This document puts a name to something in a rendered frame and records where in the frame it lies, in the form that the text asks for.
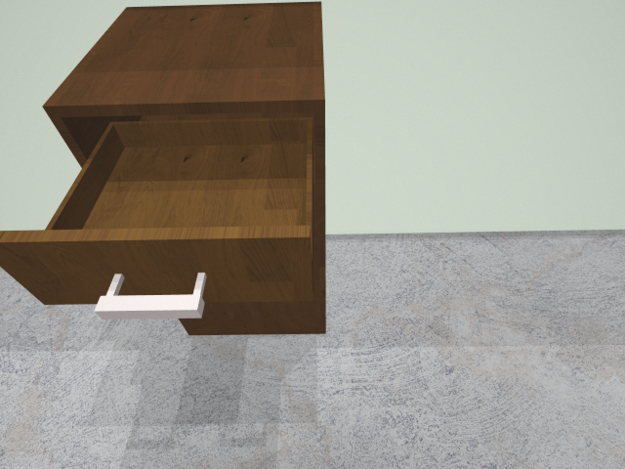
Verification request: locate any cabinet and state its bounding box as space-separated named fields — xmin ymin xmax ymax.
xmin=42 ymin=2 xmax=326 ymax=335

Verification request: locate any drawer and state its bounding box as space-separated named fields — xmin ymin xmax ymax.
xmin=0 ymin=117 xmax=313 ymax=305

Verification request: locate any handle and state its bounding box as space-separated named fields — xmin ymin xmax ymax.
xmin=94 ymin=273 xmax=207 ymax=320

